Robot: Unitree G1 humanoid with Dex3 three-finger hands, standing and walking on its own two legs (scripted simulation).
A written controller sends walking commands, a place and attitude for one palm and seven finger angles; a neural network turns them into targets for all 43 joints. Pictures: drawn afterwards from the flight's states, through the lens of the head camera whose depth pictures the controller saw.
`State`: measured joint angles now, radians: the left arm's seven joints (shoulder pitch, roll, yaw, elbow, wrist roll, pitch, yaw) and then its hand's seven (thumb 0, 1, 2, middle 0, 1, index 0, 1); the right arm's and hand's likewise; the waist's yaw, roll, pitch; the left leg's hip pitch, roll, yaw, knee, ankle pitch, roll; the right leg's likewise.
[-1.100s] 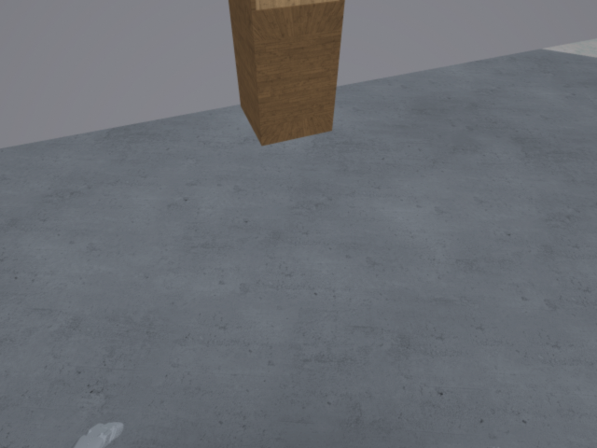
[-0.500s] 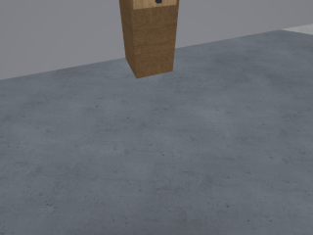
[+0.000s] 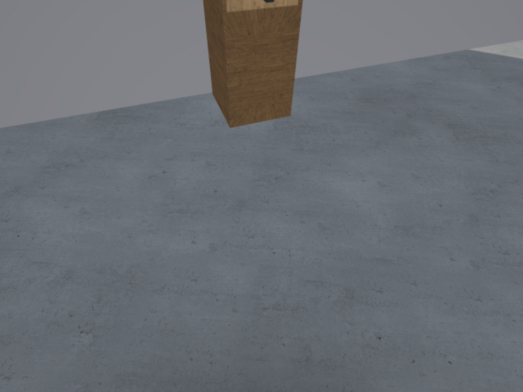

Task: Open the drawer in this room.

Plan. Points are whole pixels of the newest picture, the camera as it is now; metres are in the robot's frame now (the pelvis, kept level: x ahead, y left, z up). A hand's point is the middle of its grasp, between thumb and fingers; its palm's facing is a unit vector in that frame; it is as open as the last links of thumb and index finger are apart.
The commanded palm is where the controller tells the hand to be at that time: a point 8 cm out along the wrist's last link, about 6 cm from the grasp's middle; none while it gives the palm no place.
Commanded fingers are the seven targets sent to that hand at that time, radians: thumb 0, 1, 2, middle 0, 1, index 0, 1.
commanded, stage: turn or walk to find it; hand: left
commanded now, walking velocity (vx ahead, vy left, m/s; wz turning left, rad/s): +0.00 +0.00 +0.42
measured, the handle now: out of the picture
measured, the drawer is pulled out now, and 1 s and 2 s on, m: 0.00 0.00 0.00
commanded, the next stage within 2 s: stand and wait in 0.12 s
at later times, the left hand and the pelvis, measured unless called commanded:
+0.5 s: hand out of the picture +0.00 +0.21 -0.18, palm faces +0.09 -0.97 -0.24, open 7.4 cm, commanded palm none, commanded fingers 0.00 0.90 0.90 -0.20 -0.30 -0.20 -0.30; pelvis -0.02 +0.01 -0.01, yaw +4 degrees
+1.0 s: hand out of the picture -0.08 +0.22 -0.18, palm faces +0.23 -0.95 -0.21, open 7.4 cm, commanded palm none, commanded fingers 0.00 0.90 0.90 -0.20 -0.30 -0.20 -0.30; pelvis -0.05 +0.03 +0.00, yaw +11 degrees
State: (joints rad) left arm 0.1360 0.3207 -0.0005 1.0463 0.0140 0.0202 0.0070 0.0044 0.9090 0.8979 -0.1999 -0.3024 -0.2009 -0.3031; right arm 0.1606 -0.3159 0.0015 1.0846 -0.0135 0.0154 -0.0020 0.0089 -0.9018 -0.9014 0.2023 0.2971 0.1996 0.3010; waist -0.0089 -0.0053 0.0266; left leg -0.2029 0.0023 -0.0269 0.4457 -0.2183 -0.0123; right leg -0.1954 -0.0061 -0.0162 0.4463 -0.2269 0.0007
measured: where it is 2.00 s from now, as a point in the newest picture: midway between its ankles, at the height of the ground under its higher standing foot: outside the picture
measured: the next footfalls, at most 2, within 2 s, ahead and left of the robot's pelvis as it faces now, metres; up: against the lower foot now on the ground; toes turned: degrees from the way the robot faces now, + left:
right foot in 0.46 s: +0.02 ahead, -0.11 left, +0.00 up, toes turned +3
left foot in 0.76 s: -0.02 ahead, +0.15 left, +0.00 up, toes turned +14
